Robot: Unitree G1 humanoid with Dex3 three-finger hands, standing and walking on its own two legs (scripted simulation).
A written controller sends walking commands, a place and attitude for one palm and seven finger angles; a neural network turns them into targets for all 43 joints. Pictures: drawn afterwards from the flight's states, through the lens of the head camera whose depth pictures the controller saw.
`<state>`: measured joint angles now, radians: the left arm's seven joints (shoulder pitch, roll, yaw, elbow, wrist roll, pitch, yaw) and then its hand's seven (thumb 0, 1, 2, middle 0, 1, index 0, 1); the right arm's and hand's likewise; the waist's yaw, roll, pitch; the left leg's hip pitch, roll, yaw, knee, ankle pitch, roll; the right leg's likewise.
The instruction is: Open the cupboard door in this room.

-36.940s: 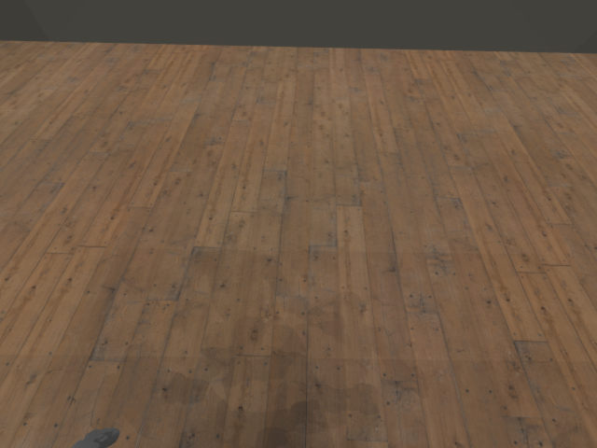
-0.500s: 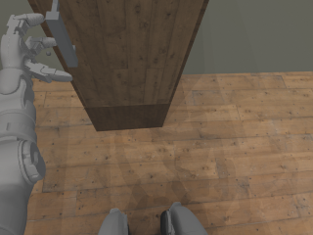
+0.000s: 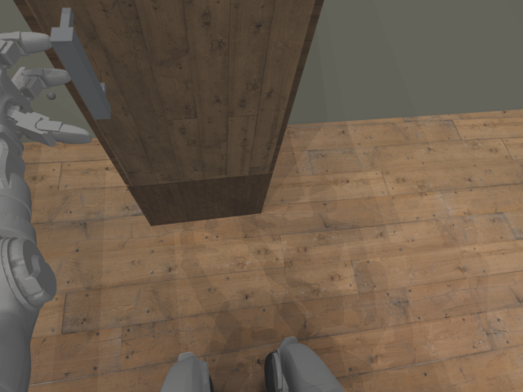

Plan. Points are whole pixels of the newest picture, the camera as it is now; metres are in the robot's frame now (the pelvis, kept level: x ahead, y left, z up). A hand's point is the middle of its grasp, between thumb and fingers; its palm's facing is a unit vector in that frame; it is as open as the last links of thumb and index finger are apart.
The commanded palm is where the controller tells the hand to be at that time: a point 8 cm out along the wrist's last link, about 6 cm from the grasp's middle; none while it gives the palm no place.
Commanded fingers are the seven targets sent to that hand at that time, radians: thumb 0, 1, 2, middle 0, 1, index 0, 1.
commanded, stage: move the hooked fingers beside the handle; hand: left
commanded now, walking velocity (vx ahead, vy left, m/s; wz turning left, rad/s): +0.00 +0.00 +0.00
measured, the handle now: (86, 68) +0.58 +0.20 +0.08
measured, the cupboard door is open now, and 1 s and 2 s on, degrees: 0 0 0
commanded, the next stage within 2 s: slide the fingers in behind the handle in 1.12 s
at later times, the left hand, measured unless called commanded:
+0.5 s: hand (27, 97) +0.52 +0.26 +0.09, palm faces +0.02 -1.00 -0.01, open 14.0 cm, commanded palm +0.50 +0.30 +0.08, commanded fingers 0.00 -0.50 0.30 -0.30 -1.20 -0.30 -1.20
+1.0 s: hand (27, 99) +0.51 +0.26 +0.09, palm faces +0.04 -1.00 -0.02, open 14.0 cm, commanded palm +0.50 +0.30 +0.08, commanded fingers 0.00 -0.50 0.30 -0.30 -1.20 -0.30 -1.20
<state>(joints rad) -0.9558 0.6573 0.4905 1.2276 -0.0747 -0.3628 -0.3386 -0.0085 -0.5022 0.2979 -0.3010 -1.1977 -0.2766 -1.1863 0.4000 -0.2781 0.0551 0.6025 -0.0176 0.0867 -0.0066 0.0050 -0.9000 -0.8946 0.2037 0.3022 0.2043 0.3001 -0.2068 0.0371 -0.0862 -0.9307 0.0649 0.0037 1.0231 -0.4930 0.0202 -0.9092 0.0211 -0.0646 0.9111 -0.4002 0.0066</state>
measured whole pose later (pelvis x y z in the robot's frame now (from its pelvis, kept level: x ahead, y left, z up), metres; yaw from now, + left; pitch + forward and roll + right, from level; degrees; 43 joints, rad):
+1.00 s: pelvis -0.01 +0.01 +0.00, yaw +0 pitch +23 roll -5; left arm -0.95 0.70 0.50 1.22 -0.09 -0.36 -0.39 -0.01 -0.50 0.30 -0.30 -1.20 -0.30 -1.20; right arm 0.41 -0.28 0.06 0.60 -0.02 0.09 -0.01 0.01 -0.90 -0.89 0.20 0.30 0.21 0.30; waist -0.20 0.04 -0.09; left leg -0.95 0.06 0.00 1.04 -0.49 0.03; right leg -0.92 0.02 -0.06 0.91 -0.39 0.02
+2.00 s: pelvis -0.01 +0.00 +0.00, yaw +0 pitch +23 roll -4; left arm -0.97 0.58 0.44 1.20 -0.08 -0.37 -0.28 -0.01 -0.50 0.30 -0.30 -1.20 -0.30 -1.20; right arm 0.42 -0.28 0.05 0.62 -0.03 0.07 0.00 0.01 -0.90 -0.89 0.20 0.30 0.20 0.30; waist -0.20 0.04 -0.09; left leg -0.95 0.06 0.00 1.03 -0.49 0.02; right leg -0.93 0.02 -0.06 0.93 -0.40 0.01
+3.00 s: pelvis -0.01 -0.01 +0.00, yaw +0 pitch +23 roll -3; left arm -0.99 0.51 0.40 1.21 -0.06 -0.39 -0.18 -0.01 -0.49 0.30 -0.30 -1.20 -0.29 -1.20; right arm 0.41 -0.28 0.03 0.63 -0.03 0.05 0.01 0.01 -0.90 -0.89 0.20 0.30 0.20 0.30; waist -0.20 0.05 -0.10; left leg -0.95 0.05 0.01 1.03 -0.48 0.01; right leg -0.94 0.02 -0.05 0.94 -0.40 0.00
